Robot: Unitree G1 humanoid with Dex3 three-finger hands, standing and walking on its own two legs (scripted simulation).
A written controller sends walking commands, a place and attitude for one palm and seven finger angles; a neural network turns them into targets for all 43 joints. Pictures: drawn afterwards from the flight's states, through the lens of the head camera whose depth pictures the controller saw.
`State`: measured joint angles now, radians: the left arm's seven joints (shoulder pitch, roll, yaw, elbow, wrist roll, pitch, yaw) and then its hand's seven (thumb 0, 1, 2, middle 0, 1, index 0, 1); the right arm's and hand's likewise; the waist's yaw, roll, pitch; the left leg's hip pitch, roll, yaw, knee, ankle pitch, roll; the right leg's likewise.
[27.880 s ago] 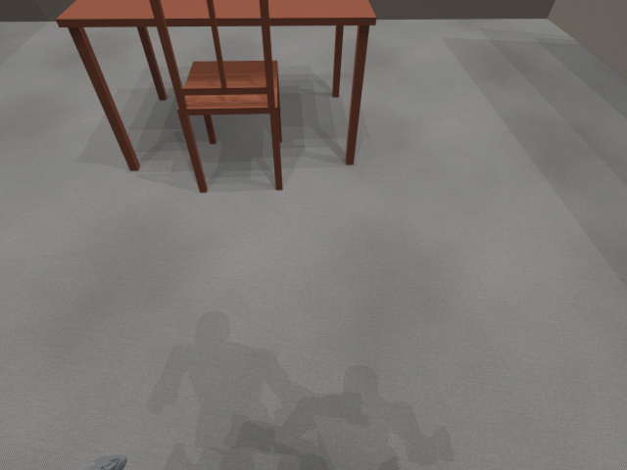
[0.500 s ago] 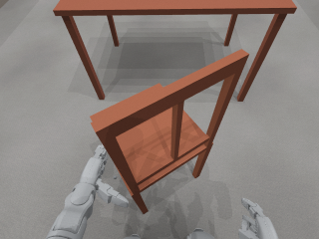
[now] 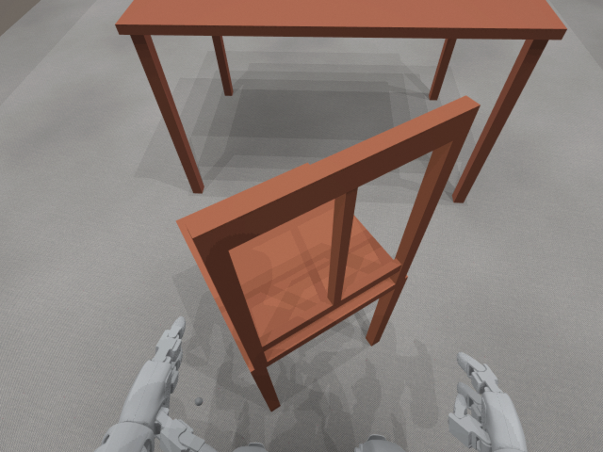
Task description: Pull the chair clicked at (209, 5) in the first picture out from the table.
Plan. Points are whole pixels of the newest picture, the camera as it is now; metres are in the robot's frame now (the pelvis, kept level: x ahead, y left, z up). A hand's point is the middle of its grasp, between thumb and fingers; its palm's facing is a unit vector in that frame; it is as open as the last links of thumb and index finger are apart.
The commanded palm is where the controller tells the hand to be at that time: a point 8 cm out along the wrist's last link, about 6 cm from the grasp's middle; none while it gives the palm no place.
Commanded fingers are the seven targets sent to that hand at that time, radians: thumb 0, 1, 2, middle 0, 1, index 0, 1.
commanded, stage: draw the fingers out of the gap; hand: left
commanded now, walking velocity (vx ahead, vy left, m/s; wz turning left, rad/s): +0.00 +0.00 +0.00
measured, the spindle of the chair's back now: (339, 254) +0.41 -0.04 -0.03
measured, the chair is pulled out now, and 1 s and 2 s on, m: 0.58 0.58 0.58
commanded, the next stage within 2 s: draw the hand back to the body in 0.26 s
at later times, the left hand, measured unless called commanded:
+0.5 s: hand (185, 434) +0.15 +0.14 +0.00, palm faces +0.02 -1.00 -0.04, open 17.5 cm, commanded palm +0.13 +0.21 +0.02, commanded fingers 0.00 -0.55 0.20 0.00 0.00 0.00 0.00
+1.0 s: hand (102, 404) +0.17 +0.20 +0.09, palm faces +0.16 -0.94 -0.30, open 16.8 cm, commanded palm +0.13 +0.25 +0.11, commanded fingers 0.00 -0.12 0.41 -0.06 -0.09 -0.06 -0.09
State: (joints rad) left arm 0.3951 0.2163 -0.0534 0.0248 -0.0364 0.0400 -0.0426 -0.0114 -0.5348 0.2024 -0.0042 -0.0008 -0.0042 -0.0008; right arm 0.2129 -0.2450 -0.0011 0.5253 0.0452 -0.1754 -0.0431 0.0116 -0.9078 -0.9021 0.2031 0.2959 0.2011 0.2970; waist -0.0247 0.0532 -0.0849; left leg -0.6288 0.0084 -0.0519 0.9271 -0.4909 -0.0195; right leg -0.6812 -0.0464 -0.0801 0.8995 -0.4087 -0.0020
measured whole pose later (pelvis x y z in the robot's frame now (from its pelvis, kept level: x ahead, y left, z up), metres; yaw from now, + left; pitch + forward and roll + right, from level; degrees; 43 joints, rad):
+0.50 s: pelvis -0.01 +0.00 -0.02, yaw +0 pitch +12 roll -1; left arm 0.66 0.18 -0.04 -0.22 -0.16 -0.10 -0.07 -0.01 -0.53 0.20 -0.01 0.00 -0.01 0.00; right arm 0.22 -0.21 -0.01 0.51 0.05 -0.22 -0.06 0.01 -0.91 -0.90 0.20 0.30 0.20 0.30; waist -0.01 0.05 -0.11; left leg -0.71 0.01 -0.07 1.04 -0.53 -0.02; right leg -0.75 -0.04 -0.09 0.99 -0.44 0.00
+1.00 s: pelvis +0.00 +0.00 +0.01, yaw +0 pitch +6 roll -1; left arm 0.67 0.29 0.14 -0.38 -0.13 -0.14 0.01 -0.01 -0.41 0.27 -0.02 -0.03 -0.02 -0.03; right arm 0.20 -0.21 -0.02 0.55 0.06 -0.16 -0.10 0.01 -0.91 -0.90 0.20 0.30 0.20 0.30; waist 0.04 0.07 -0.06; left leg -0.51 0.02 -0.05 0.90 -0.50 -0.02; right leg -0.55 -0.03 -0.08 0.86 -0.40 0.00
